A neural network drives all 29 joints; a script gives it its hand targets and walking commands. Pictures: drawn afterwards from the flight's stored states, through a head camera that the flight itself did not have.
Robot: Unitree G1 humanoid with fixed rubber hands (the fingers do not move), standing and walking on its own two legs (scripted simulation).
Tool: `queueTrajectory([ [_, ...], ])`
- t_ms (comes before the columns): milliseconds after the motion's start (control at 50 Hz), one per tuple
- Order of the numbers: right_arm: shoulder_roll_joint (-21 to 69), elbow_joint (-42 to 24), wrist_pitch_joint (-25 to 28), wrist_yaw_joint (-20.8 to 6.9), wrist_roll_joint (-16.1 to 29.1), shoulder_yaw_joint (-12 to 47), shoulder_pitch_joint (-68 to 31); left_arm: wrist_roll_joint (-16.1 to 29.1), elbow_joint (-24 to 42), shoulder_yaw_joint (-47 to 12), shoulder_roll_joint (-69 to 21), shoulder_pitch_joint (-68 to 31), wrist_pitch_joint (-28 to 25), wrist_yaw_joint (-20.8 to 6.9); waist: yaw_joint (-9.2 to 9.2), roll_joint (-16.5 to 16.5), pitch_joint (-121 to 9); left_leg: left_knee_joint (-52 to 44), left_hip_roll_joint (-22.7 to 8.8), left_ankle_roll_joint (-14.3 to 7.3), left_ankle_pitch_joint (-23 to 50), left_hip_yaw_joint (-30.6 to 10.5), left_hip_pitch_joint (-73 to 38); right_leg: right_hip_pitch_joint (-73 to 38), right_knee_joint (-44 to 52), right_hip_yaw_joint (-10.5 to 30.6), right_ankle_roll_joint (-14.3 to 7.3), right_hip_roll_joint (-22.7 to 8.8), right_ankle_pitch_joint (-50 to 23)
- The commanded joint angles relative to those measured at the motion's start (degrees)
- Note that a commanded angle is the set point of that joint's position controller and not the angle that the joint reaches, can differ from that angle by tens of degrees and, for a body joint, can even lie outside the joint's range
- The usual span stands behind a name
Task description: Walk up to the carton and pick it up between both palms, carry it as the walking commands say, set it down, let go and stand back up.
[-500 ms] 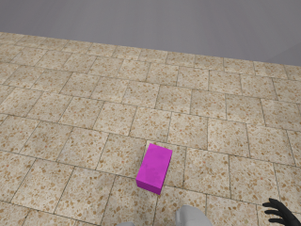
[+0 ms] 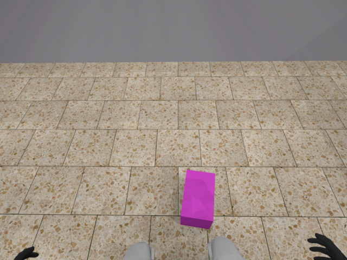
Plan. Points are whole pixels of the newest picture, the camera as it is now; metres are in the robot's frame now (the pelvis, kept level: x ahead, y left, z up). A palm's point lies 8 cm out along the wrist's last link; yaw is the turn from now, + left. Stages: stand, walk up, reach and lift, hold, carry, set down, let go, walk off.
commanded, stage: walk up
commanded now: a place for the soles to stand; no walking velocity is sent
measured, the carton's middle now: (197, 198) +0.47 -0.08 -0.65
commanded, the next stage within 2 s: stand in 1.80 s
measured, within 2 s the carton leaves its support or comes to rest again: neither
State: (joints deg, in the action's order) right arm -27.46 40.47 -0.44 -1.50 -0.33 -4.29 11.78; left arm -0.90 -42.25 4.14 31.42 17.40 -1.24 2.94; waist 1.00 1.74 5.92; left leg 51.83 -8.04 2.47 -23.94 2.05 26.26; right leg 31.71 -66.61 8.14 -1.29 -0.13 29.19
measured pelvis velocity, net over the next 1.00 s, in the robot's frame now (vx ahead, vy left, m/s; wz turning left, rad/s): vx -0.01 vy -0.05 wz -0.22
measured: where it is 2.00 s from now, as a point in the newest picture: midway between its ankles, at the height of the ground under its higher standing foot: outside the picture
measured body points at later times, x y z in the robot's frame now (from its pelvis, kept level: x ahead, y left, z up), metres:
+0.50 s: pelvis -0.02 -0.01 +0.02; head +0.02 -0.01 +0.47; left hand +0.14 +0.33 -0.07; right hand -0.02 -0.37 -0.06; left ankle +0.05 +0.11 -0.68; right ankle -0.03 -0.13 -0.69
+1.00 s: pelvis -0.01 -0.05 +0.04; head +0.01 -0.06 +0.49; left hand +0.15 +0.27 -0.06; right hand +0.04 -0.40 -0.06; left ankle +0.05 +0.09 -0.69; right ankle -0.04 -0.17 -0.69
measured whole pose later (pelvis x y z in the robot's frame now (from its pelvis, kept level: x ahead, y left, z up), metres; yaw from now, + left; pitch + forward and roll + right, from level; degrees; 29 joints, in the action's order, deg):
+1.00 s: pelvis -0.01 -0.05 +0.04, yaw -12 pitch -1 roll +0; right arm -26.9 52.2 2.6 -0.1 0.3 -0.6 8.8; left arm -0.4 -56.4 1.6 26.0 9.4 -1.8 -0.5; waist 0.4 0.5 3.3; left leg 32.3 -4.1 2.3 -14.4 3.1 16.7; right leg 14.0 -33.7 1.0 1.2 -1.7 19.0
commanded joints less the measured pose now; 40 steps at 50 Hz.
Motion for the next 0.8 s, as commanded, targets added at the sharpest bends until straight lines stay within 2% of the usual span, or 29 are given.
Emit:
queueTrajectory([
  [0,-16.07,-0.48,2.93,2.3,-0.8,-4.32,0.96,0.57,-0.96,3.79,7.45,4.08,0.57,-2.19,-0.12,8.97,-0.81,-25.76,-11.04,-11.56,4.48,-13.74,-3.98,4.81,-3.54,-1.64,0.47,-0.59,-3.17],
  [40,-16.29,1.18,3.43,2.68,-1.05,-4.51,4.43,0.09,-0.23,4.08,6.2,2.5,1.42,-3.84,-1.14,12.07,-1.62,-26.33,-11.18,-12.02,6.13,-11.34,-6.54,3.24,0.75,-2.48,0.95,-0.24,-2.51],
  [60,-16.12,1.46,3.61,3.0,-1.18,-4.51,5.91,-0.25,0.38,4.24,5.95,0.99,1.82,-4.54,-1.59,12.5,-1.41,-26.36,-11.72,-12.59,7.34,-10.51,-8.48,3.85,2.78,-2.64,1.17,-0.31,-2.07],
  [100,-16.14,1.82,4.06,3.68,-1.07,-4.6,9.05,-0.94,1.12,4.61,6.17,-2.14,2.52,-5.56,-2.69,11.12,-2.05,-25.83,-13.21,-13.69,12.15,-9.97,-12.07,4.59,5.62,-3.21,1.2,-0.36,-0.92],
  [160,-17.1,1.55,4.46,4.15,-0.87,-4.67,10.79,-1.41,1.41,4.63,5.46,-4.19,3.09,-6.5,-2.93,11.36,-4.61,-24.98,-14.67,-14.82,16.98,-8.66,-13.94,2.12,9.23,-5.87,0.63,-0.91,1.43],
  [240,-18.38,0.92,4.12,4.09,-0.56,-4.01,9.33,-1.08,-0.03,4.39,3.86,-2.39,3.13,-7.33,-1.39,13.05,-6.8,-22.9,-13.78,-13.73,16.96,-4.56,-10.27,-7.25,19.2,-11.21,-0.26,0.04,-0.47],
  [260,-18.31,1.02,3.82,4.0,-0.32,-3.66,9.01,-1.12,-1.02,4.47,3.59,-0.34,3.0,-7.31,0.06,12.05,-7.17,-20.37,-12.55,-12.28,16.7,-1.97,-8.0,-12.07,25.45,-12.64,-0.74,1.0,-3.33],
  [280,-16.86,1.17,3.46,3.92,-0.29,-2.89,9.99,-1.2,-2.27,5.07,4.43,2.59,2.76,-7.1,1.74,8.18,-8.24,-14.76,-10.05,-9.87,14.13,1.4,-4.0,-19.0,31.37,-13.06,-1.66,2.51,-5.19],
  [300,-13.62,1.32,3.2,3.97,-0.16,-1.73,11.75,-1.49,-3.15,6.29,7.76,6.3,2.53,-6.71,4.25,-2.31,-8.44,-4.22,-6.16,-6.69,8.21,5.26,4.27,-26.89,37.21,-5.55,-3.73,-0.95,-6.03],
  [320,-9.41,-0.72,3.1,4.38,0.49,-0.19,9.58,-2.12,-1.3,6.98,13.87,6.06,2.28,-6.12,5.03,-17.54,-4.84,5.55,1.29,-3.65,-9.86,5.66,17.53,-27.23,44.03,19.26,-10.36,-14.65,-11.08],
  [340,-10.65,-1.85,3.08,5.31,1.18,-0.4,4.84,-1.99,0.14,5.86,13.4,3.33,2.01,-5.83,4.11,-11.87,-2.62,9.07,-0.16,-3.47,-13.14,1.42,17.61,-23.07,43.38,21.17,-15.87,-17.93,-20.39],
  [360,-11.68,-1.08,3.21,5.38,1.26,-0.66,5.3,-1.42,0.23,5.36,12.43,1.01,1.92,-5.65,2.97,-9.18,-4.3,8.22,-0.77,-3.51,-13.44,-0.19,13.95,-21.41,41.57,17.35,-17.16,-17.39,-27.14],
  [380,-12.21,0.67,3.46,5.19,1.18,-0.75,7.09,-1.41,0.41,4.91,10.23,-1.57,2.1,-5.48,1.48,-7.56,-4.29,4.25,-0.59,-3.91,-10.01,0.12,8.3,-17.22,39.32,11.14,-14.93,-13.24,-25.6],
  [400,-12.26,1.95,3.91,4.97,1.21,-0.96,9.21,-1.6,1.02,4.47,9.0,-3.78,2.01,-5.27,-0.06,-9.67,-3.86,0.74,0.95,-3.97,-4.9,1.23,4.26,-14.87,37.11,6.65,-12.89,-9.9,-27.58],
  [420,-12.54,3.18,4.13,4.81,1.06,-1.17,11.25,-1.29,1.25,3.97,8.03,-5.14,2.02,-5.19,-0.79,-10.86,-5.12,-1.43,2.56,-3.9,-2.03,2.38,0.22,-12.93,36.34,4.58,-11.84,-8.45,-28.03],
  [460,-12.03,4.3,4.13,4.64,0.97,-1.18,13.17,-0.63,1.6,3.26,8.03,-6.42,2.02,-5.15,-1.79,-12.16,-5.91,-5.23,4.3,-4.27,1.66,3.19,-6.31,-9.2,36.22,4.41,-11.35,-8.39,-21.16],
  [480,-10.78,4.84,4.39,4.48,1.02,-0.87,13.75,-0.2,1.34,2.78,7.67,-7.38,2.04,-5.07,-2.76,-11.3,-6.1,-11.22,5.26,-4.55,5.52,3.65,-11.12,-6.95,34.71,3.29,-10.66,-7.92,-17.91],
  [500,-9.59,5.53,4.72,4.41,0.76,-0.61,14.4,0.28,0.86,1.96,6.13,-8.13,2.1,-4.94,-3.95,-9.96,-6.0,-17.3,6.06,-4.68,7.89,3.39,-15.52,-4.86,32.62,2.08,-8.99,-7.26,-15.09],
  [520,-10.5,5.59,5.12,4.42,-0.05,-0.74,14.17,0.6,0.56,0.84,3.14,-7.51,2.07,-4.77,-4.4,-4.34,-5.55,-23.74,2.36,-5.84,4.87,-4.1,-18.42,-1.35,27.46,-0.06,-6.32,-5.75,-10.98],
  [540,-14.4,4.78,5.86,4.38,-1.13,-0.93,11.98,1.1,0.32,-0.07,-0.52,-6.12,2.05,-4.68,-3.02,8.45,-3.99,-34.35,-11.36,-9.08,-0.92,-24.88,-17.78,3.63,17.34,-4.1,-1.48,0.18,-2.82],
  [560,-17.85,3.83,5.78,4.1,-0.62,-1.38,8.46,1.12,-1.55,1.39,4.9,-5.24,2.39,-3.96,-2.29,5.17,-2.31,-37.52,-17.16,-14.16,-10.5,-30.08,-10.78,0.01,13.89,-2.63,-0.72,-1.01,2.62],
  [580,-16.88,3.88,5.75,3.8,-0.81,-1.42,5.62,0.94,-2.92,1.62,5.68,-4.13,2.27,-3.96,-1.07,3.82,-0.14,-38.2,-17.44,-16.4,-13.83,-28.94,-6.25,-2.98,12.27,-2.27,-0.57,-2.34,2.63],
  [620,-13.61,4.26,5.72,3.55,-1.48,-0.16,3.2,0.9,-4.96,1.71,4.64,-3.7,1.66,-4.52,0.03,3.82,1.13,-37.0,-11.28,-12.52,-10.85,-18.61,-3.09,-7.08,17.62,-3.33,-0.4,-2.88,-0.05],
  [660,-13.43,4.89,5.4,2.83,-1.16,-0.11,1.55,1.0,-7.15,1.93,3.69,-1.88,1.25,-5.12,0.72,7.37,-1.1,-35.05,-6.4,-9.28,-6.02,-9.61,-1.13,-14.63,24.2,-7.68,-0.45,-1.01,-4.98],
  [700,-12.68,5.48,4.33,2.12,-0.73,0.2,0.67,0.73,-9.23,1.82,2.75,-0.19,0.82,-5.07,1.49,8.28,-3.73,-32.08,-3.79,-7.25,-8.39,-5.59,-1.08,-20.58,31.44,-10.9,-0.47,1.42,-9.23],
  [720,-11.77,5.54,3.81,1.91,-0.55,0.44,0.88,0.48,-9.46,1.85,3.12,-0.53,0.66,-4.79,1.36,7.73,-4.38,-30.76,-3.04,-6.26,-9.46,-4.46,-1.12,-21.71,33.51,-10.46,-0.75,1.36,-10.07],
  [740,-10.46,5.49,3.46,1.78,-0.32,0.8,0.71,0.2,-9.51,1.92,3.99,-1.46,0.42,-4.49,1.17,5.8,-4.2,-28.33,-2.1,-5.21,-8.2,-3.24,-0.49,-22.25,35.23,-7.75,-1.28,-0.26,-10.46],
  [760,-8.6,5.42,3.24,1.71,0.03,1.31,0.36,-0.08,-9.36,1.82,5.1,-2.82,0.0,-4.07,0.69,1.69,-3.78,-23.25,-0.51,-3.97,-4.69,-1.49,-0.69,-20.74,39.16,-0.98,-2.53,-4.37,-8.65],
  [780,-6.4,5.31,3.14,1.67,0.39,1.93,-0.42,-0.32,-9.11,1.54,6.56,-4.78,-0.74,-3.54,-0.33,-3.99,-3.31,-16.15,2.08,-2.44,0.78,0.02,-1.31,-18.06,44.92,9.8,-4.74,-10.6,-7.09],
])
